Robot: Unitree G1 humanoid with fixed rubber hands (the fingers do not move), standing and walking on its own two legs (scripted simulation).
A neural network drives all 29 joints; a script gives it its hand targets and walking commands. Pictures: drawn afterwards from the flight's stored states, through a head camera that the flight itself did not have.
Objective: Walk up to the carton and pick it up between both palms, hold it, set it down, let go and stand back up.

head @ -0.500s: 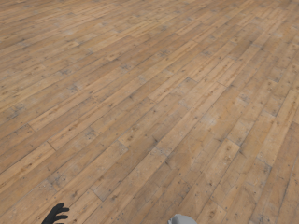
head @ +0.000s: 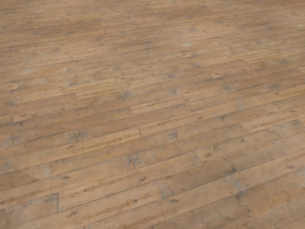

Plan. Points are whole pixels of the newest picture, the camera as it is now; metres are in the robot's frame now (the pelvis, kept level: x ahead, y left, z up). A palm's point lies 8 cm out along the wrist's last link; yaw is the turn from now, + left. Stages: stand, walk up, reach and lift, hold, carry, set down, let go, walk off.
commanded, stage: walk up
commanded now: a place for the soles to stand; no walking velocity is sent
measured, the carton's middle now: out of the picture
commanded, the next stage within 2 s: none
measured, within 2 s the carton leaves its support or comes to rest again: neither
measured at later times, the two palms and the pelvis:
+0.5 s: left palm out of the picture +0.01 +0.43 -0.12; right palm (190, 218) +0.20 -0.09 -0.12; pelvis +0.05 +0.15 +0.00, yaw +29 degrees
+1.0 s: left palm out of the picture -0.14 +0.44 -0.15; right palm (75, 155) +0.40 +0.30 -0.12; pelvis +0.11 +0.33 -0.02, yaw +58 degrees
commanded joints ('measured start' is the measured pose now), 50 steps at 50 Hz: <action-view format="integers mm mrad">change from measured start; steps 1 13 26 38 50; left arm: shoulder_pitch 11 53 183 122 194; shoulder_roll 266 141 158 103 95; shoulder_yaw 87 39 47 43 31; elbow -53 -56 -116 -76 -76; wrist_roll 16 -41 -20 -27 2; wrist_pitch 4 20 -10 -50 16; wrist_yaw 2 -31 21 4 -51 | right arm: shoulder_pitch -87 9 104 -46 309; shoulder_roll -70 -116 -20 10 -161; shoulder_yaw -16 -51 -14 2 -78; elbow -88 -99 -161 -134 7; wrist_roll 14 18 5 -10 -21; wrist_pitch -52 -71 -68 -59 -114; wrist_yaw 0 -76 -46 2 -88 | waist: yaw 19 -27 52 45 -178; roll -216 142 -144 -171 191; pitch -66 -98 -134 45 -205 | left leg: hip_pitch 6 305 -231 -244 596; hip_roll -5 -50 -274 -42 -80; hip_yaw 73 -283 -368 28 -59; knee -191 -583 -272 3 -402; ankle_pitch -74 260 -254 213 218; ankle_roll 43 293 94 9 219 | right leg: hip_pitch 116 -395 368 97 -143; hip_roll -240 142 -73 -124 -6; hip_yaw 170 297 667 195 -27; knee -196 533 -166 -280 552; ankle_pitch -249 -172 -215 -123 -121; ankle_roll -206 0 -115 -147 -63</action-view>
